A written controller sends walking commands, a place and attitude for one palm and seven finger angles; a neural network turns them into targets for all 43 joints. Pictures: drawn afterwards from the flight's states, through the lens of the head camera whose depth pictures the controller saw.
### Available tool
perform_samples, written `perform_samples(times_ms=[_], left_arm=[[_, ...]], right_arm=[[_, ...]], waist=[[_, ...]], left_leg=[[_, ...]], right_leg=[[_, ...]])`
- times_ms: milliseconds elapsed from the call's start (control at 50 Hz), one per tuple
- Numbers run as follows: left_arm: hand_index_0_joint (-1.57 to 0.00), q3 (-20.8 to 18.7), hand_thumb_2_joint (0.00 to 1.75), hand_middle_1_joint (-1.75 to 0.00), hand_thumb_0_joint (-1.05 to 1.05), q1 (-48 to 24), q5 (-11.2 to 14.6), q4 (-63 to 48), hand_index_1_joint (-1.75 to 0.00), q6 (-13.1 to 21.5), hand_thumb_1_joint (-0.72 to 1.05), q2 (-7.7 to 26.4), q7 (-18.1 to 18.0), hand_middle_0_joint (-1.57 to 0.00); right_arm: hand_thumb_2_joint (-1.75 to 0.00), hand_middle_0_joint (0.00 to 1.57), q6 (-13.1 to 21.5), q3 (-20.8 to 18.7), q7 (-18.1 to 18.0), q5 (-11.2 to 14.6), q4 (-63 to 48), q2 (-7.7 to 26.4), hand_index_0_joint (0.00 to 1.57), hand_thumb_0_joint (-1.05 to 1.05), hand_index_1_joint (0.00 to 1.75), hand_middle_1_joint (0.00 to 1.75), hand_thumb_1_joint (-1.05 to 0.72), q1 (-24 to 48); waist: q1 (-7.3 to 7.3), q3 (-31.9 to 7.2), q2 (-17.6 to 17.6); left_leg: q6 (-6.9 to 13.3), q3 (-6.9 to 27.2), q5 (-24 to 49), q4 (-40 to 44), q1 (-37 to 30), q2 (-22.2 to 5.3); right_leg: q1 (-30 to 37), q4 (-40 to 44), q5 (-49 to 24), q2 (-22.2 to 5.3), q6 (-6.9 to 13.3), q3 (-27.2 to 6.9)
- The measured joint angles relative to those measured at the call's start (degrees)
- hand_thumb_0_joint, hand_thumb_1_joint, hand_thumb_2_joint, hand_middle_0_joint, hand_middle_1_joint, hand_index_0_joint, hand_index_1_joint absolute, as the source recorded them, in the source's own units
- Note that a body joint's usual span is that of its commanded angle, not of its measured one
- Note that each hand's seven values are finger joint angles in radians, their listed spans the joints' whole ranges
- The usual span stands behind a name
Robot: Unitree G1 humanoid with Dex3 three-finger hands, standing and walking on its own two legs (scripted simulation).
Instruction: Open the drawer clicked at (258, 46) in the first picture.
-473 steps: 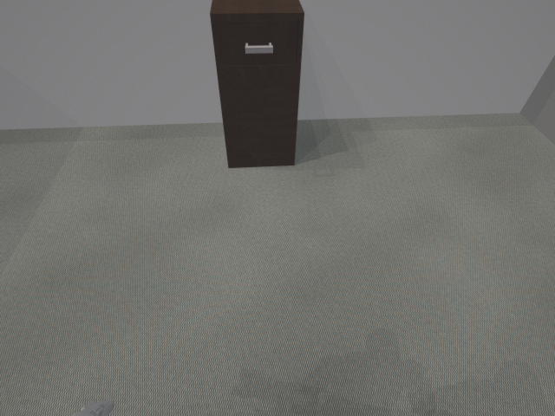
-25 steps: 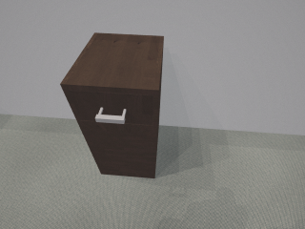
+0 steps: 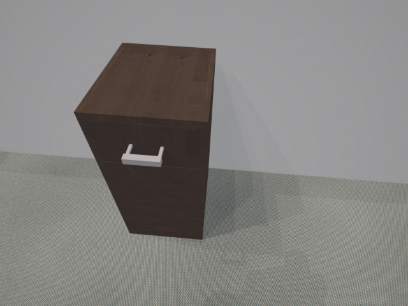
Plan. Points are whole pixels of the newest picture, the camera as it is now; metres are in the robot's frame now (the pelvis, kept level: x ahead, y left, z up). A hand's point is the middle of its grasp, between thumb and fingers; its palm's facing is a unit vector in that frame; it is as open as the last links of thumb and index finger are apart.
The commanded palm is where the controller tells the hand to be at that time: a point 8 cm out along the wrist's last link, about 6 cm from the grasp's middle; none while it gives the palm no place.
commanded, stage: come to a stop and stand still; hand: left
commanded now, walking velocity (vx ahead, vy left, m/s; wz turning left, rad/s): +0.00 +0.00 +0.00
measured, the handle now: (143, 154) +0.54 +0.22 -0.09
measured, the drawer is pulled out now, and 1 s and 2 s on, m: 0.00 0.00 0.00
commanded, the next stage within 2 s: look again from close up in 0.84 s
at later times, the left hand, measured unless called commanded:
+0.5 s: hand out of the picture -0.01 +0.14 -0.18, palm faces +0.07 -0.99 -0.13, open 7.4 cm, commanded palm none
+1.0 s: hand out of the picture +0.01 +0.14 -0.18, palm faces +0.05 -0.99 -0.16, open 7.4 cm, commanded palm none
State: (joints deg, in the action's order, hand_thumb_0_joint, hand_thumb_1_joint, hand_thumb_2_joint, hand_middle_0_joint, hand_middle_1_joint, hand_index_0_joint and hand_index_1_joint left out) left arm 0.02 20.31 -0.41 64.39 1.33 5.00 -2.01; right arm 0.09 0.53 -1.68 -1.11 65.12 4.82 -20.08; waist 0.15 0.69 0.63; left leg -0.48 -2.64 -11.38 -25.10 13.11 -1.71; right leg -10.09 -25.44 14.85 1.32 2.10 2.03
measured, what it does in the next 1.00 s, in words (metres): stands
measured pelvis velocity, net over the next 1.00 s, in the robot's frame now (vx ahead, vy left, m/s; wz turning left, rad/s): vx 0.04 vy -0.01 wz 0.02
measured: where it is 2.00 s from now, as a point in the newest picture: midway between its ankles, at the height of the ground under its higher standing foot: outside the picture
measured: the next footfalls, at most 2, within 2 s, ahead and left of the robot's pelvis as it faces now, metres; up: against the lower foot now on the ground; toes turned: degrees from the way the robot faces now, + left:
none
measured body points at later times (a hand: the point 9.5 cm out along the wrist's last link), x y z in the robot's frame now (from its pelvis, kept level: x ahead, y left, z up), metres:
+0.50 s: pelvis +0.03 +0.00 +0.00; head +0.04 +0.00 +0.45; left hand -0.01 +0.19 -0.16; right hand +0.01 -0.21 -0.16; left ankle +0.02 +0.13 -0.74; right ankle -0.01 -0.09 -0.74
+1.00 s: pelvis +0.04 -0.01 +0.00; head +0.06 -0.02 +0.45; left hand +0.01 +0.19 -0.16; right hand +0.03 -0.22 -0.17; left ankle +0.02 +0.13 -0.74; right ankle -0.01 -0.09 -0.74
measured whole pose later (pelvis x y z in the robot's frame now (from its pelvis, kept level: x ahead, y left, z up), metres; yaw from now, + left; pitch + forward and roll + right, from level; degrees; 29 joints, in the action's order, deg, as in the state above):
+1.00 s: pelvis +0.04 -0.01 +0.00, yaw +1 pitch +0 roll +0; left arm 0.6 20.7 -0.8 63.2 2.0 5.7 -2.0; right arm -0.1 0.2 -1.8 -1.4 62.7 7.3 -18.2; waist 0.4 1.3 -0.3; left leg -1.7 -1.3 -15.7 -26.7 11.3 -2.3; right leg -6.9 -25.2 18.8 2.0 3.0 3.2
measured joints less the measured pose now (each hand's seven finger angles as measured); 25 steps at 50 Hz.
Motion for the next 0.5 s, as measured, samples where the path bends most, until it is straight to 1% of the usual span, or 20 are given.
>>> perform_samples(times_ms=[100,500], left_arm=[[-0.20,0.0,0.90,-0.30,0.01,-0.1,0.0,0.0,-0.30,0.2,0.91,0.0,-0.1,-0.20],[-0.20,0.0,0.90,-0.30,0.01,0.2,-0.1,0.6,-0.30,0.4,0.91,0.2,-0.2,-0.20]], right_arm=[[-0.90,0.19,0.2,0.1,-0.1,0.0,-0.2,-0.1,0.20,0.00,0.30,0.30,-0.91,0.9],[-0.90,0.19,0.5,0.0,-0.5,0.0,0.3,1.3,0.20,0.01,0.30,0.30,-0.92,2.2]], waist=[[-0.14,0.0,0.0],[-0.49,0.4,0.3]], left_leg=[[0.0,-0.1,-0.4,0.2,-0.6,0.1],[-0.3,0.0,-2.0,1.1,-2.8,0.2]], right_leg=[[0.6,0.2,0.4,-0.1,0.0,-0.1],[3.0,1.3,2.0,-0.2,0.0,-0.1]])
